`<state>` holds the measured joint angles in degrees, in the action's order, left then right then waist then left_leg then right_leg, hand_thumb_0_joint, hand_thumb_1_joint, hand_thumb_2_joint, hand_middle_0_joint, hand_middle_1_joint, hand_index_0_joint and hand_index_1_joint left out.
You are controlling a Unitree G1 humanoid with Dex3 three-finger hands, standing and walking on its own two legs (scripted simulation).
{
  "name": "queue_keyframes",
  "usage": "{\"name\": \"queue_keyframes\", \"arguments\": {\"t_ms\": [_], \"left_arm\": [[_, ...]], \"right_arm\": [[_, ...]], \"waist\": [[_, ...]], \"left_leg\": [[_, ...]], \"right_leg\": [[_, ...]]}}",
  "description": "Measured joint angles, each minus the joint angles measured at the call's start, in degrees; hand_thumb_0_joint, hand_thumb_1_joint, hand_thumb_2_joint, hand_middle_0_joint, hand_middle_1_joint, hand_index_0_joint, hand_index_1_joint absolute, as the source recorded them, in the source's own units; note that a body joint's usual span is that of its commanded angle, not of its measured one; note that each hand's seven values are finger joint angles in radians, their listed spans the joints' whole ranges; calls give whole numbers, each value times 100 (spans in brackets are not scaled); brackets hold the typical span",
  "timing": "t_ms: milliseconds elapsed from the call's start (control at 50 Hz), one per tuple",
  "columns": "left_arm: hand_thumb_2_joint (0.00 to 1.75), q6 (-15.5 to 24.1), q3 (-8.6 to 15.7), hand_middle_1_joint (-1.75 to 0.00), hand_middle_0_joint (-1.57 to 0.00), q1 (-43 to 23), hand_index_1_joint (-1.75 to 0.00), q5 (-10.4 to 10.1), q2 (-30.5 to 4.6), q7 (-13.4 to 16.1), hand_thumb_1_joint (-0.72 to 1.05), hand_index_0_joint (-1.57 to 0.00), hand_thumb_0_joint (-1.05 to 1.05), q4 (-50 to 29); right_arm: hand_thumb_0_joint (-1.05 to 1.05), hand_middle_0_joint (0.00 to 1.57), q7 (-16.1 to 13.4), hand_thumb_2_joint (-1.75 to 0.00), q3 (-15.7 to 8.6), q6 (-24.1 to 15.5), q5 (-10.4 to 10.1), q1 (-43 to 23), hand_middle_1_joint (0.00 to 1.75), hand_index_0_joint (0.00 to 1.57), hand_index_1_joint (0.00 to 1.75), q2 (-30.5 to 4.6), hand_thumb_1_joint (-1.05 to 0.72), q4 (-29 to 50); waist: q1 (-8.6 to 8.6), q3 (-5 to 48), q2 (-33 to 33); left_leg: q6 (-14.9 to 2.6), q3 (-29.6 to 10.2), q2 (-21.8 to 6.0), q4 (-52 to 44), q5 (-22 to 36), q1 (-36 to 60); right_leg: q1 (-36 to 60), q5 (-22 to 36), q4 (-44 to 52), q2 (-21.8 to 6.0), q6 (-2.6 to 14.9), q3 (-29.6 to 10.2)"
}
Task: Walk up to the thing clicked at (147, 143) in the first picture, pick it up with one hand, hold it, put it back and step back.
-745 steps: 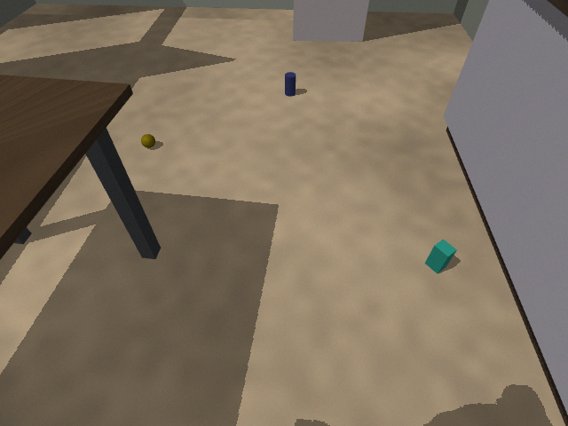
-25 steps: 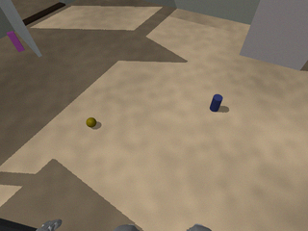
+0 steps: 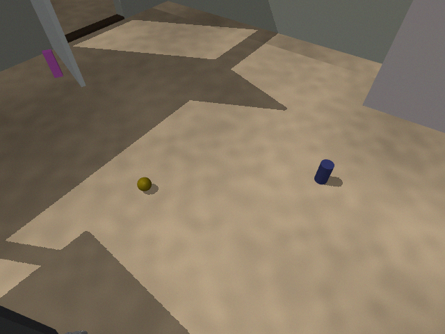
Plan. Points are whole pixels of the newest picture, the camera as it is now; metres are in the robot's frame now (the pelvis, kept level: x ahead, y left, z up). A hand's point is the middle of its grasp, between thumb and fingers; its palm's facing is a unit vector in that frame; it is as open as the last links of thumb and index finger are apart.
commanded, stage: walk up
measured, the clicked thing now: (144, 184) +0.95 +0.47 -0.73
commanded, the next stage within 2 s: stand in 0.14 s
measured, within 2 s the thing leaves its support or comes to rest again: neither
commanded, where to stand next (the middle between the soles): +0.06 -0.01 m, yaw -3 degrees
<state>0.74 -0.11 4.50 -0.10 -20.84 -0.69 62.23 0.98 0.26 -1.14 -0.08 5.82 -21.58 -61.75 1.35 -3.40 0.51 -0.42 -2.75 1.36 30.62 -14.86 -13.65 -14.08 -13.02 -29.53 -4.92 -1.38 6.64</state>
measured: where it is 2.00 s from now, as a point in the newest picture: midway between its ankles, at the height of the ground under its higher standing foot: outside the picture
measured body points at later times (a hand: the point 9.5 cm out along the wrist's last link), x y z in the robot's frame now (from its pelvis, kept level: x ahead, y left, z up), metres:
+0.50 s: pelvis +0.02 -0.01 +0.01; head +0.03 -0.01 +0.46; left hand +0.09 +0.29 -0.12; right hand +0.11 -0.32 -0.12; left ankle +0.02 +0.12 -0.73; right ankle +0.03 -0.14 -0.73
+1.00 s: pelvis +0.02 -0.03 +0.01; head +0.03 -0.04 +0.46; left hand +0.11 +0.27 -0.11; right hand +0.10 -0.33 -0.12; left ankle +0.02 +0.12 -0.73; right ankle +0.03 -0.14 -0.73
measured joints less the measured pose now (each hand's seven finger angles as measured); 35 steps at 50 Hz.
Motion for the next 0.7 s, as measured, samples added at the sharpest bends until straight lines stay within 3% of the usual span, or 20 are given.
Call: {"name": "queue_keyframes", "arguments": {"t_ms": [300,700], "left_arm": [[90,6,20,-30,-21,-79,-30,36,-38,36,90,-20,0,487],[90,-1,31,-30,-21,-62,-30,55,125,50,90,-21,0,540]], "right_arm": [[1,21,-9,-90,-22,4,20,-202,30,21,30,153,-90,-377],[1,20,-40,-90,-29,67,20,-221,30,20,30,132,-91,-500]], "waist": [[-32,73,-86],[-75,92,37]], "left_leg": [[74,1,-74,-928,378,555],[213,-1,-240,-1215,441,752]], "right_leg": [[522,358,881,102,18,25],[667,385,1094,272,144,37]]}}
